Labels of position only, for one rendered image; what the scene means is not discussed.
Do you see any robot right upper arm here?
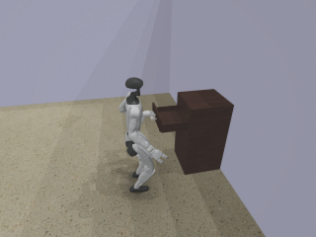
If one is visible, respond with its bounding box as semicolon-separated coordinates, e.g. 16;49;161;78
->
128;106;140;138

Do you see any left robot hand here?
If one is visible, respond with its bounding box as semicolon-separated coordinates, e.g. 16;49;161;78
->
141;111;156;123

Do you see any right robot forearm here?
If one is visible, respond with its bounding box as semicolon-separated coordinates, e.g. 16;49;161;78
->
130;133;155;154

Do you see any robot right thigh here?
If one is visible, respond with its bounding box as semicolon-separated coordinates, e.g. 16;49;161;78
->
126;141;154;171

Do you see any right robot hand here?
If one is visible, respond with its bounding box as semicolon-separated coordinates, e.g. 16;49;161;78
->
152;149;169;164

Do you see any cabinet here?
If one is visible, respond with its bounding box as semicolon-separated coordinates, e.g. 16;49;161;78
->
174;89;234;175

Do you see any robot left shin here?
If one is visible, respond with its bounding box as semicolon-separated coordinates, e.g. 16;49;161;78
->
136;157;153;175

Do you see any robot left upper arm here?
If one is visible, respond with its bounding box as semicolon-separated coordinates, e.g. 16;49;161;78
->
118;92;137;114

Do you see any drawer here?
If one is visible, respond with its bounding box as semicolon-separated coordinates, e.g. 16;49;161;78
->
152;102;190;133

